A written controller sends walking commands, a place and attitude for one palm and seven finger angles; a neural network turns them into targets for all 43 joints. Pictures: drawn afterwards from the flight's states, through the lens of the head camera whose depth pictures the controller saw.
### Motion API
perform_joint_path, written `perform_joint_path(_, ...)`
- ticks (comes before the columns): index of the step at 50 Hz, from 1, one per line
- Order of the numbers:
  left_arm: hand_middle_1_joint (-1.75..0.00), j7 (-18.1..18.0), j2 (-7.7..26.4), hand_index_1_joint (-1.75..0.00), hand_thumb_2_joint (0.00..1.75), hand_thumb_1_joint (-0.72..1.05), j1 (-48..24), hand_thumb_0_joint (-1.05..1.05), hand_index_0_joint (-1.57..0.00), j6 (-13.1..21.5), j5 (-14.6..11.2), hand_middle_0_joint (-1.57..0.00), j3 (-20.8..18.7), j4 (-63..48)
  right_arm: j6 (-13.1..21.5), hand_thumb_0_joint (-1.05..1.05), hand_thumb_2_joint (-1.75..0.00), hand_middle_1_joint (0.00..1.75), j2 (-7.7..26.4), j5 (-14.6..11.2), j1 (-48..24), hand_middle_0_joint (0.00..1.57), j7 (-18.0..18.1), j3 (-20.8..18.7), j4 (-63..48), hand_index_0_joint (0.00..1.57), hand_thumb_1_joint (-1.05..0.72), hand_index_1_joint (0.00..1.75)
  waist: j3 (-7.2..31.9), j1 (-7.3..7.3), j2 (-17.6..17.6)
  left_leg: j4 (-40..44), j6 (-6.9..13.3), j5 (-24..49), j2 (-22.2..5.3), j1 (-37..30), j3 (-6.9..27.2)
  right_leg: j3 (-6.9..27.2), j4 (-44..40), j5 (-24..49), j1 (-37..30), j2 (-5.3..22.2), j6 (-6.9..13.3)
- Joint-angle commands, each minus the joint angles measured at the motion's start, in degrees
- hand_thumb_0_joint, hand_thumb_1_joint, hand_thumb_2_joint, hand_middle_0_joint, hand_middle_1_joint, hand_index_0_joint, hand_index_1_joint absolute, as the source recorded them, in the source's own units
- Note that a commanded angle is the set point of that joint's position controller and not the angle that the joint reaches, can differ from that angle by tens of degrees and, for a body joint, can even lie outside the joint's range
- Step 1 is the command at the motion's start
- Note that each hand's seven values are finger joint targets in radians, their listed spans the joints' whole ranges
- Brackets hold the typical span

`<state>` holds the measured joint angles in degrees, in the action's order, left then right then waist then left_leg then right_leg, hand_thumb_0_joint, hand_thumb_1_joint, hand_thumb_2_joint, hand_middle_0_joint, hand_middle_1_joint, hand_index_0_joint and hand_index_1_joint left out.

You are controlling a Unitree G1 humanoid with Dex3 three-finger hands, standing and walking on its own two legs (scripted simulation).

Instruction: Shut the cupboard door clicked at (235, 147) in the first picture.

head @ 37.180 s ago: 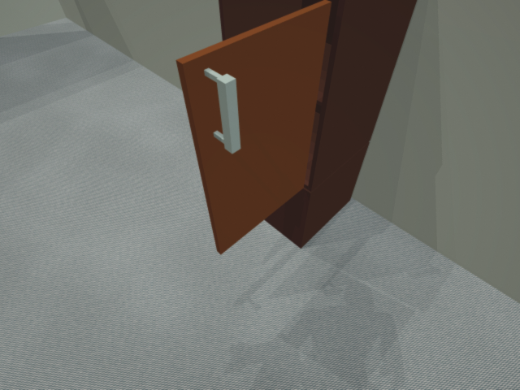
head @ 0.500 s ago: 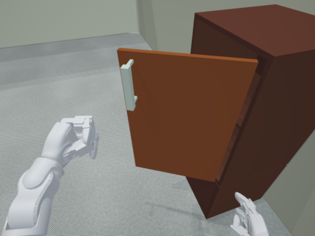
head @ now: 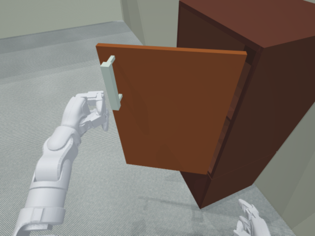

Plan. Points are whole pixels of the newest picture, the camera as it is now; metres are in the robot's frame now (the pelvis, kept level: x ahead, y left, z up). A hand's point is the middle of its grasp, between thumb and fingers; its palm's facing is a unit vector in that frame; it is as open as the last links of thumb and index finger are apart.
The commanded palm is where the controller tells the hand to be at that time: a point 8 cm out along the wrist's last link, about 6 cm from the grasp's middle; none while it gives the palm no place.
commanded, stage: bring the fist close to the handle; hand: left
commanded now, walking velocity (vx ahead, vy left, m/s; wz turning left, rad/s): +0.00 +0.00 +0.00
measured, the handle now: (114, 83) +0.48 +0.16 +0.16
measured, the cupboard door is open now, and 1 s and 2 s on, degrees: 59 59 40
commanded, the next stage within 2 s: push the door shut along its arc in 0.68 s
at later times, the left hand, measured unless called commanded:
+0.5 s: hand (111, 105) +0.38 +0.14 +0.16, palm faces -0.08 -1.00 -0.02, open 3.1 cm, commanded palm +0.36 +0.19 +0.16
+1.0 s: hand (117, 100) +0.39 +0.13 +0.17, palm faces -0.14 -0.99 -0.03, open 3.1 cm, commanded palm +0.39 +0.18 +0.16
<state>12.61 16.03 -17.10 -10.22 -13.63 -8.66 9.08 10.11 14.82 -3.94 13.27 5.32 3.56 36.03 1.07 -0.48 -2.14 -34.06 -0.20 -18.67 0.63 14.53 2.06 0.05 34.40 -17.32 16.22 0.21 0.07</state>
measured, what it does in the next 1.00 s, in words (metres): stands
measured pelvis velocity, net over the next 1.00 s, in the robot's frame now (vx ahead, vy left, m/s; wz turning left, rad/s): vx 0.00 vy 0.00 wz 0.00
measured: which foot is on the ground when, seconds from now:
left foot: down 0.00-1.00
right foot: down 0.00-1.00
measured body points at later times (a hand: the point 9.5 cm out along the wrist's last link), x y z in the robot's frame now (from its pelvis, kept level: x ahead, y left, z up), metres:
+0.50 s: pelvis +0.01 +0.00 +0.00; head +0.00 -0.02 +0.45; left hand +0.38 +0.20 +0.17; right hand +0.17 -0.24 -0.09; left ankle +0.00 +0.12 -0.73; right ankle +0.01 -0.12 -0.73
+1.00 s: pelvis +0.00 +0.00 +0.00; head +0.00 -0.01 +0.45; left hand +0.40 +0.18 +0.17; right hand +0.15 -0.24 -0.09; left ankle +0.00 +0.12 -0.73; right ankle +0.01 -0.12 -0.73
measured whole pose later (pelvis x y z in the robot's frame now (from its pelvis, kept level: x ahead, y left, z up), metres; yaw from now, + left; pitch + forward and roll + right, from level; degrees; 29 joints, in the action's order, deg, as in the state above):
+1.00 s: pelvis +0.00 +0.00 +0.00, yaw +0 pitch +0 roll +0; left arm 11.9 15.4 -32.1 -5.5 -11.6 -7.5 28.4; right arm 4.9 14.4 -3.7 13.5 5.0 3.3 36.1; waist 1.3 1.2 -1.9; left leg -33.7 -0.1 -18.2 0.6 15.8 1.9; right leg 0.1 33.8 -16.7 17.4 0.3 0.0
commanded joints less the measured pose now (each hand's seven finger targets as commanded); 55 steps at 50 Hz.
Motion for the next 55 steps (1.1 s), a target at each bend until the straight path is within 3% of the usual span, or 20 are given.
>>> perform_joint_path(1, -1.5, -0.8, 12.4, -1.5, 0.9, 0.9, -20.5, 0.0, -1.3, 4.6, -0.7, -1.3, -7.4, -8.8, 2.1, 0.0, -0.9, 0.3, 6.2, 0.3, -6.2, 0.2, -0.1, -2.4, -9.5, 0.2, -0.9, 0.3, 14.7, -0.87, 3.7, 4.1, 1.9, 15.0, 0.3, -3.3, -2.0, -1.7, -4.5, 16.4, -5.9, 0.0, 0.9)
perform_joint_path(4, -1.5, -0.5, 9.1, -1.5, 0.9, 0.9, -23.4, 0.0, -1.3, 4.9, -0.5, -1.3, -4.3, -9.1, 1.4, 0.0, -0.9, 0.3, 5.9, 0.0, -6.0, 0.2, -0.4, -2.6, -9.9, 0.2, -0.9, 0.3, 15.2, 0.07, 2.3, 3.7, 1.8, 17.5, 0.3, -4.2, -2.4, -2.0, -3.8, 19.9, -5.5, 0.0, 0.9)
perform_joint_path(6, -1.5, -0.7, 10.5, -1.5, 0.9, 0.9, -23.4, 0.0, -1.3, 5.0, -0.3, -1.3, -5.6, -7.2, 1.0, 0.0, -0.9, 0.3, 6.2, 0.1, -5.6, 0.2, -0.5, -2.8, -9.7, 0.2, -0.9, 0.3, 14.6, -0.19, 3.6, 3.6, 1.8, 17.2, 0.2, -3.8, -2.5, -1.9, -4.0, 19.8, -5.6, 0.0, 0.9)
perform_joint_path(9, -1.5, -1.0, 6.5, -1.5, 0.9, 0.9, -27.6, 0.0, -1.3, 5.3, -0.1, -1.3, -1.9, -7.9, 0.7, 0.0, -0.9, 0.3, 5.7, 0.0, -5.4, 0.2, -0.6, -2.9, -9.9, 0.2, -0.9, 0.3, 15.2, 0.93, 1.8, 3.4, 1.8, 17.6, 0.2, -5.5, -2.4, -2.1, -3.8, 20.1, -4.0, -0.3, 1.0)
perform_joint_path(11, -1.5, -1.6, 8.5, -1.5, 0.9, 0.9, -27.6, 0.0, -1.3, 5.5, 0.2, -1.3, -3.5, -7.1, 0.2, 0.0, -0.9, 0.3, 6.2, 0.2, -5.0, 0.2, -0.6, -3.1, -9.5, 0.2, -0.9, 0.3, 16.1, 0.71, 3.3, 3.3, 1.8, 18.2, 0.1, -5.4, -2.3, -2.1, -3.8, 20.7, -4.9, -0.2, 0.9)
perform_joint_path(13, -1.5, -1.9, 6.5, -1.5, 0.9, 0.9, -29.8, 0.0, -1.3, 5.6, 0.4, -1.3, -2.1, -7.1, -0.1, 0.0, -0.9, 0.3, 5.7, 0.2, -5.1, 0.2, -0.7, -3.1, -9.6, 0.2, -0.9, 0.3, 16.6, 1.04, 2.2, 3.2, 1.9, 18.8, 0.2, -5.9, -2.5, -2.1, -3.6, 21.5, -4.6, -0.2, 0.9)
perform_joint_path(16, -1.5, -2.7, 10.9, -1.5, 0.9, 0.9, -27.0, 0.0, -1.3, 5.7, 0.7, -1.3, -6.5, -4.0, -1.1, 0.0, -0.9, 0.3, 6.3, 0.5, -4.8, 0.2, -0.7, -3.1, -9.3, 0.2, -0.9, 0.3, 16.3, -0.29, 3.6, 3.6, 1.7, 18.7, 0.2, -4.4, -2.7, -1.9, -3.8, 21.7, -6.5, 0.0, 1.1)
perform_joint_path(18, -1.5, -2.2, 8.3, -1.5, 0.9, 0.9, -25.8, 0.0, -1.3, 5.8, 0.6, -1.3, -4.7, -4.6, -1.5, 0.0, -0.9, 0.3, 5.7, 0.3, -5.6, 0.2, -1.0, -3.0, -10.1, 0.2, -0.9, 0.3, 16.3, -0.39, 3.3, 3.8, 1.8, 19.1, 0.3, -4.3, -3.2, -1.8, -3.7, 23.0, -6.8, 0.1, 1.0)
perform_joint_path(19, -1.5, -2.3, 9.9, -1.5, 0.9, 0.9, -25.9, 0.0, -1.3, 6.0, 0.6, -1.3, -6.1, -4.8, -1.7, 0.0, -0.9, 0.3, 5.9, 0.3, -5.4, 0.2, -1.0, -3.0, -10.2, 0.2, -0.9, 0.3, 16.4, -0.6, 3.4, 3.9, 1.7, 18.8, 0.2, -4.0, -3.1, -1.8, -3.7, 22.8, -7.2, 0.1, 1.0)
perform_joint_path(21, -1.5, -2.0, 10.9, -1.5, 0.9, 0.9, -25.4, 0.0, -1.3, 6.1, 0.6, -1.3, -6.7, -3.9, -2.2, 0.0, -0.9, 0.3, 6.2, 0.2, -5.6, 0.2, -0.8, -3.1, -10.4, 0.2, -0.9, 0.3, 15.0, -0.44, 5.0, 4.2, 1.8, 17.3, 0.1, -3.3, -3.2, -1.6, -4.4, 21.2, -7.1, 0.1, 0.9)
perform_joint_path(25, -1.5, -1.4, 6.1, -1.5, 0.9, 0.9, -29.9, 0.0, -1.3, 6.7, 0.4, -1.3, -1.7, -5.9, -1.9, 0.0, -0.9, 0.3, 5.6, -0.1, -6.0, 0.2, -0.6, -3.1, -10.7, 0.2, -0.9, 0.3, 14.3, 1.1, 1.6, 4.4, 1.9, 15.4, 0.2, -5.2, -2.8, -1.8, -4.8, 18.2, -4.1, -0.4, 1.1)
perform_joint_path(29, -1.5, -1.7, 5.9, -1.5, 0.9, 0.9, -31.1, 0.0, -1.3, 7.1, 0.3, -1.3, -1.5, -5.9, -1.7, 0.0, -0.9, 0.3, 5.7, 0.1, -5.7, 0.2, -0.3, -3.1, -10.1, 0.2, -0.9, 0.3, 15.2, 1.28, 1.4, 4.5, 1.8, 15.8, 0.2, -5.9, -2.4, -2.1, -4.7, 18.2, -4.2, -0.4, 1.2)
perform_joint_path(31, -1.5, -2.3, 9.1, -1.5, 0.9, 0.9, -29.4, 0.0, -1.3, 7.0, 0.6, -1.3, -4.2, -4.3, -1.9, 0.0, -0.9, 0.3, 6.2, 0.3, -5.4, 0.2, -0.3, -3.2, -9.6, 0.2, -0.9, 0.3, 15.5, 0.71, 2.4, 4.5, 1.9, 15.1, 0.2, -5.5, -2.4, -1.8, -5.1, 17.3, -4.9, -0.4, 1.1)
perform_joint_path(32, -1.5, -2.2, 7.2, -1.5, 0.9, 0.9, -30.8, 0.0, -1.3, 6.9, 0.6, -1.3, -2.4, -4.4, -2.0, 0.0, -0.9, 0.3, 5.9, 0.3, -5.7, 0.2, -0.4, -2.9, -9.8, 0.2, -0.9, 0.3, 15.0, 1.24, 2.3, 4.9, 1.9, 14.5, 0.2, -5.0, -2.3, -2.0, -5.1, 16.6, -4.5, -0.2, 1.1)
perform_joint_path(39, -1.5, -2.4, 7.9, -1.5, 0.9, 0.9, -32.0, 0.0, -1.3, 7.3, 0.7, -1.3, -3.3, -1.6, -2.5, 0.0, -0.9, 0.3, 5.9, 0.2, -5.9, 0.2, -0.3, -2.9, -9.7, 0.2, -0.9, 0.3, 14.5, 0.92, 2.3, 5.3, 1.7, 13.0, 0.1, -4.4, -2.4, -1.8, -5.5, 14.7, -4.2, -0.4, 1.2)
perform_joint_path(45, -1.5, -1.1, 8.1, -1.5, 0.9, 0.9, -40.7, 0.0, -1.3, 8.3, 1.1, -1.3, -1.4, 4.2, -2.6, 0.0, -0.9, 0.3, 6.5, 0.1, -4.7, 0.2, 0.2, -2.9, -8.4, 0.2, -0.9, 0.3, 12.1, 3.29, 2.1, 5.3, 1.9, 9.2, 0.2, -4.1, -1.7, -1.8, -6.2, 10.2, -0.4, -0.6, 1.3)
perform_joint_path(47, -1.5, -0.8, 9.9, -1.5, 0.9, 0.9, -43.6, 0.0, -1.3, 8.9, 1.1, -1.3, -2.5, 6.7, -2.7, 0.0, -0.9, 0.3, 6.7, 0.3, -4.3, 0.2, 0.3, -2.8, -8.2, 0.2, -0.9, 0.3, 12.9, 3.33, 2.4, 5.3, 2.0, 8.7, 0.2, -3.8, -1.6, -1.5, -6.2, 9.2, -0.4, -0.5, 1.3)
perform_joint_path(49, -1.5, -0.2, 8.0, -1.5, 0.9, 0.9, -45.9, 0.0, -1.3, 10.1, 1.2, -1.3, -0.8, 8.3, -2.5, 0.0, -0.9, 0.3, 6.5, 0.3, -3.8, 0.2, 0.2, -2.9, -7.9, 0.2, -0.9, 0.3, 15.0, 3.61, 0.7, 4.9, 1.8, 10.5, 0.3, -4.8, -1.4, -1.7, -5.3, 11.2, -0.5, -0.5, 1.6)
perform_joint_path(51, -1.5, 0.1, 10.5, -1.5, 0.9, 0.9, -44.0, 0.0, -1.3, 11.0, 1.1, -1.3, -3.5, 11.1, -2.4, 0.0, -0.9, 0.3, 6.9, 0.6, -2.5, 0.2, 0.0, -3.1, -7.8, 0.2, -0.9, 0.3, 17.4, 2.6, 2.2, 4.7, 1.7, 13.2, 0.2, -5.0, -1.2, -1.9, -4.5, 13.9, -2.6, -0.5, 1.8)
perform_joint_path(55, -1.5, 2.2, 9.3, -1.5, 0.9, 0.9, -49.2, 0.0, -1.3, 13.1, 0.6, -1.3, -1.8, 15.2, -2.2, 0.0, -0.9, 0.3, 7.3, 0.4, -1.4, 0.2, -0.2, -3.2, -7.0, 0.2, -0.9, 0.3, 15.8, 4.37, 3.9, 4.2, 1.9, 12.0, 0.2, -3.3, -1.6, -1.6, -4.4, 14.2, -0.7, -0.6, 1.5)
